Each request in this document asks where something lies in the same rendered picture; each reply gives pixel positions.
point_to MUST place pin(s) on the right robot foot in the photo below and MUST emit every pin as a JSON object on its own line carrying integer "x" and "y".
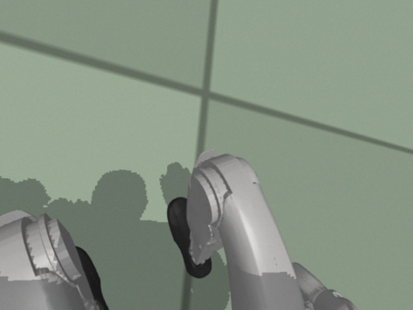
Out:
{"x": 176, "y": 214}

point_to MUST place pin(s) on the right robot arm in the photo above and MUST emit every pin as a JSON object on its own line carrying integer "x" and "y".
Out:
{"x": 332, "y": 300}

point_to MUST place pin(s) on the left robot foot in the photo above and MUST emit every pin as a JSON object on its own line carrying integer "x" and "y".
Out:
{"x": 93, "y": 278}

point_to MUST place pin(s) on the right robot hand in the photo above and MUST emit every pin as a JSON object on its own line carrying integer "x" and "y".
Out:
{"x": 309, "y": 285}

